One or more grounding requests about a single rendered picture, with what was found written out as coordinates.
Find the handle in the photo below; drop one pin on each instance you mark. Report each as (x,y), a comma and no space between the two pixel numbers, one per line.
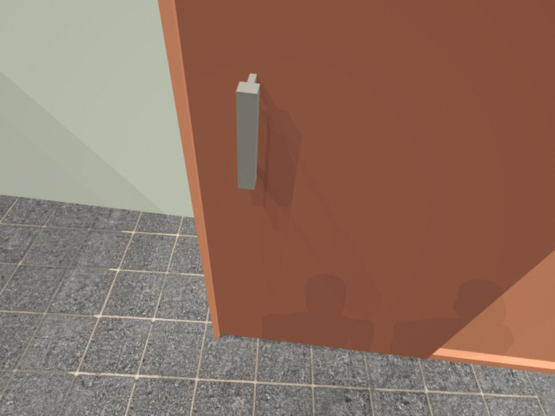
(247,105)

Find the wardrobe door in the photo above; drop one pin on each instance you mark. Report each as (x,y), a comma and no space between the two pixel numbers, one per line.
(520,323)
(406,163)

